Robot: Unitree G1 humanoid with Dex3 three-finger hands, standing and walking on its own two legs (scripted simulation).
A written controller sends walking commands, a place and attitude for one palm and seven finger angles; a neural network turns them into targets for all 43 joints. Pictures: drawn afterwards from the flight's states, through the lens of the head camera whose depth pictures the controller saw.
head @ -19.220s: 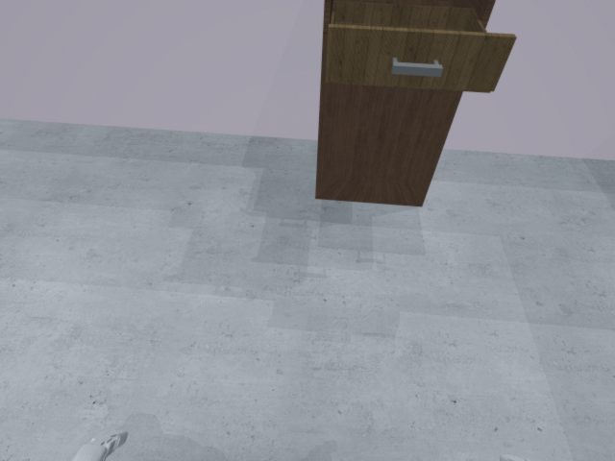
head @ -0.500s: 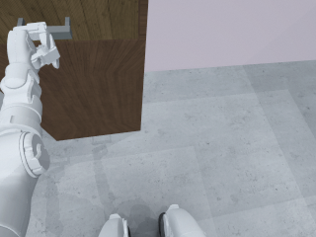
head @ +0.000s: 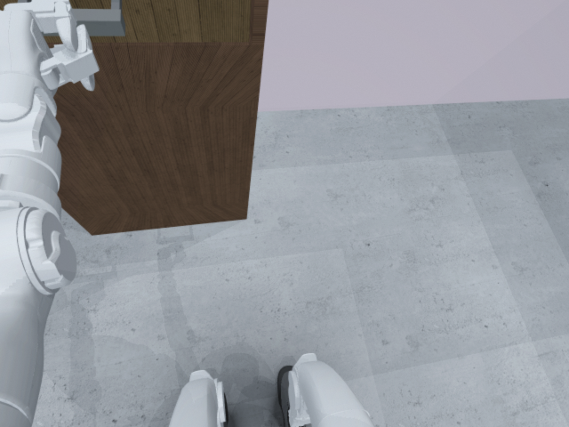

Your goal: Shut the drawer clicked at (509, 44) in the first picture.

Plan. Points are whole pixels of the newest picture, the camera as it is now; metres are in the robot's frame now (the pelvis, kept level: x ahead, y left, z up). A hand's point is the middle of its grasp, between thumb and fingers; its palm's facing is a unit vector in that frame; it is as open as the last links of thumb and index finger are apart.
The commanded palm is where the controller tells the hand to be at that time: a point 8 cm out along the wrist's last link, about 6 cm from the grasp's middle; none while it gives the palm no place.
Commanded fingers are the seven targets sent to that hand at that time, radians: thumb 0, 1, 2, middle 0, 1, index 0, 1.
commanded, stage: pull the fist back off the drawer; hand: left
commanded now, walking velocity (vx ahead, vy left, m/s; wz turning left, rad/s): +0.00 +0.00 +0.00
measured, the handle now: (71, 11) +0.64 +0.19 +0.11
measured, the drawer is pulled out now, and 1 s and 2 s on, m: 0.00 0.00 0.00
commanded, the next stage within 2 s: draw the hand back to the body in 0.48 s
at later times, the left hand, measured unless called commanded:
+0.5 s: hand (99, 66) +0.56 +0.15 +0.10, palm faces +0.03 -1.00 -0.02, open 3.3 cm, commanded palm +0.53 +0.20 +0.11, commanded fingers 0.00 0.90 0.90 -1.40 -1.60 -1.40 -1.60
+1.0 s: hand (38, 127) +0.44 +0.19 +0.14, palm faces +0.04 -1.00 -0.03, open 3.3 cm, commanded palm +0.40 +0.24 +0.16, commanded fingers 0.00 0.90 0.90 -1.40 -1.60 -1.40 -1.60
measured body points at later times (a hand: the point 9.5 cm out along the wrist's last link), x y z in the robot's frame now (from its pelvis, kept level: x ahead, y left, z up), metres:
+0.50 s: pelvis +0.04 +0.00 +0.02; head +0.16 +0.00 +0.45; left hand +0.55 +0.21 +0.10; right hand +0.01 -0.26 -0.09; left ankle +0.02 +0.10 -0.67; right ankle +0.04 -0.12 -0.67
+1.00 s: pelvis +0.07 +0.00 +0.05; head +0.11 -0.01 +0.49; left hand +0.43 +0.24 +0.15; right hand +0.19 -0.26 -0.06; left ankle +0.02 +0.10 -0.67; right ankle +0.04 -0.12 -0.67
